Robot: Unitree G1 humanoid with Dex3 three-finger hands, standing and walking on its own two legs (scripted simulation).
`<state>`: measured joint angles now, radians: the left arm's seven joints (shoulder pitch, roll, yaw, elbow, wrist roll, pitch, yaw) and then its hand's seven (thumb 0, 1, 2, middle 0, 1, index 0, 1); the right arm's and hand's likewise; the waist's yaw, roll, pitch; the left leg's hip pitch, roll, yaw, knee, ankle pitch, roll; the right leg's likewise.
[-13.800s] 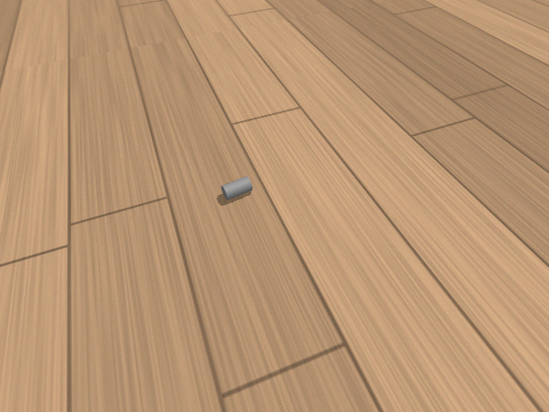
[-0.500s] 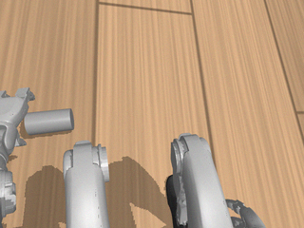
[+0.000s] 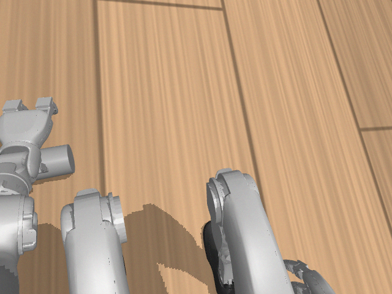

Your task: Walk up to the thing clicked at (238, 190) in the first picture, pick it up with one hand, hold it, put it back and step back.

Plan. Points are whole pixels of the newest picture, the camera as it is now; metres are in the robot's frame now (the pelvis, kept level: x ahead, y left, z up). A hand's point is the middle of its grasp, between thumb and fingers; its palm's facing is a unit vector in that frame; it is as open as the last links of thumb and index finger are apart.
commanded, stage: approach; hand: left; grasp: from above
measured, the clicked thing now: (42, 163) +0.42 +0.31 -0.29
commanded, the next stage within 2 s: close in in 0.20 s
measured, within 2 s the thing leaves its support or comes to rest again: neither
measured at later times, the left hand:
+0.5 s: hand (4, 168) +0.39 +0.33 -0.16, palm faces -0.51 -0.11 -0.86, open 13.8 cm
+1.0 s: hand (39, 160) +0.42 +0.30 -0.24, palm faces -0.44 -0.13 -0.89, open 14.1 cm
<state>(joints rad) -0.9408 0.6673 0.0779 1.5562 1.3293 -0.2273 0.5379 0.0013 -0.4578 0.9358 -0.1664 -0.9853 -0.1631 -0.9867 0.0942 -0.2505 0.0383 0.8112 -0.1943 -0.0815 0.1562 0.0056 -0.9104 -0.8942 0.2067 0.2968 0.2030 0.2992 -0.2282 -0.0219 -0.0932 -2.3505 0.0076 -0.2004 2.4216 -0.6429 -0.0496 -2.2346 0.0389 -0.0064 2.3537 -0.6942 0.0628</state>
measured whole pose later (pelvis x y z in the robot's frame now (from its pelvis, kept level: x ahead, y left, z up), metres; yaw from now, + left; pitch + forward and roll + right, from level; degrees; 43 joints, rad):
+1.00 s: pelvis +0.01 +0.00 -0.03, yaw -2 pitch +29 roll -10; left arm -0.89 0.78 0.18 1.66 1.31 -0.23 0.63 0.00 -0.51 0.98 -0.09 -1.01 -0.08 -1.01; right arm 0.07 -0.27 0.11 0.83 -0.29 -0.15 0.23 0.01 -0.90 -0.90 0.21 0.30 0.20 0.30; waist -0.27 -0.06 0.02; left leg -2.38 0.00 -0.26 2.54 -0.68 -0.07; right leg -2.27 0.06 -0.03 2.44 -0.71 0.08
